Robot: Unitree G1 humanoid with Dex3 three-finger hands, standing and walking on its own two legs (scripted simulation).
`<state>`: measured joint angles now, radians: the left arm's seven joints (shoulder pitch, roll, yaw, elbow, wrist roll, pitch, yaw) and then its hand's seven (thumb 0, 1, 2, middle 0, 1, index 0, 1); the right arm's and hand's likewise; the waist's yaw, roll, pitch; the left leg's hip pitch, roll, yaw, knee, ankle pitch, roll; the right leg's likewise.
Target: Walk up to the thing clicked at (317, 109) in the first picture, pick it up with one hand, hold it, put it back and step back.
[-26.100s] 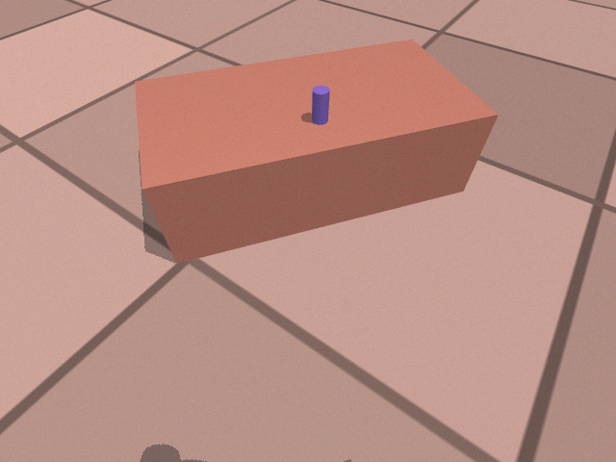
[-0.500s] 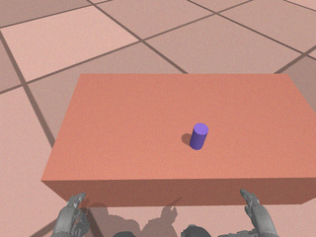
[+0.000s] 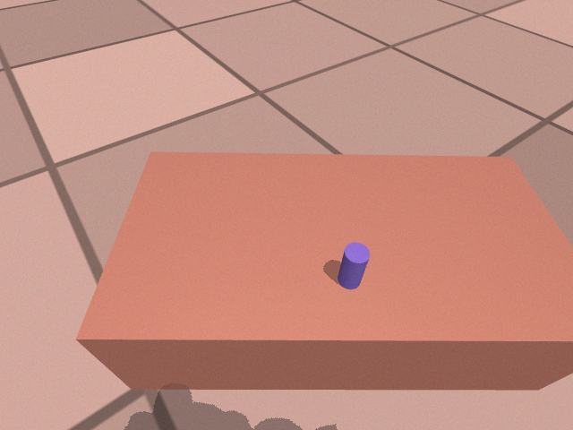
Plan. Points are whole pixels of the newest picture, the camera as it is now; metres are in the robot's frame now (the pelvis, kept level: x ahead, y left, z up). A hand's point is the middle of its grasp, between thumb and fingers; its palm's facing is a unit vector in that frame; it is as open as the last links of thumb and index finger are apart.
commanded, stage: stand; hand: right
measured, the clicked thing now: (352, 266) +0.53 -0.17 -0.28
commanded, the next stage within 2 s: step back in 1.80 s
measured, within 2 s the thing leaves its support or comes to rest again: neither
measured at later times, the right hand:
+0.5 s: hand out of the picture +0.05 -0.24 -0.14, palm faces -0.05 +0.93 -0.35, open 7.4 cm
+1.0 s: hand out of the picture +0.09 -0.24 -0.14, palm faces -0.04 +0.93 -0.36, open 7.4 cm
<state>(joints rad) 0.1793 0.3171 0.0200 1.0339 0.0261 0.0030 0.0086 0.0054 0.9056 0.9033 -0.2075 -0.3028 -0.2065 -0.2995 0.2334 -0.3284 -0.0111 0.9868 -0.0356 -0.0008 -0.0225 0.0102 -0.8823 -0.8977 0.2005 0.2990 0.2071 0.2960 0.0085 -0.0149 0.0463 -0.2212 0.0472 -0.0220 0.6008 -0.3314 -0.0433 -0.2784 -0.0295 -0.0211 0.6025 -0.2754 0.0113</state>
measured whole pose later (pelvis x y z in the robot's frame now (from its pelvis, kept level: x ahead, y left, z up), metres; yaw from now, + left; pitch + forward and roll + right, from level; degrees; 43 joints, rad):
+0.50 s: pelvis +0.00 +0.01 +0.02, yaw +0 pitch -3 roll +0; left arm 0.14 0.34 0.01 1.17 0.02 0.00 0.00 0.00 0.91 0.90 -0.21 -0.30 -0.21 -0.30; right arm 0.16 -0.33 0.00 1.13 -0.03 0.00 -0.01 0.01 -0.90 -0.90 0.20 0.30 0.21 0.30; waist 0.02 -0.01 0.06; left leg -0.13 0.03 -0.01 0.41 -0.23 -0.03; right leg -0.18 -0.04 -0.02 0.40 -0.16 0.03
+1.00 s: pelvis +0.02 +0.01 +0.02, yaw +0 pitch -2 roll +0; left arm 0.08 0.33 0.01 1.16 0.01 -0.01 0.00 0.00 0.91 0.90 -0.21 -0.30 -0.21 -0.30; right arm 0.10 -0.34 0.00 1.14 -0.02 0.00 -0.01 0.01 -0.90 -0.90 0.20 0.30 0.21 0.30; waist 0.01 -0.01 0.06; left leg -0.08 0.03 -0.01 0.35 -0.23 -0.03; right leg -0.14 -0.05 -0.02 0.35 -0.17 0.04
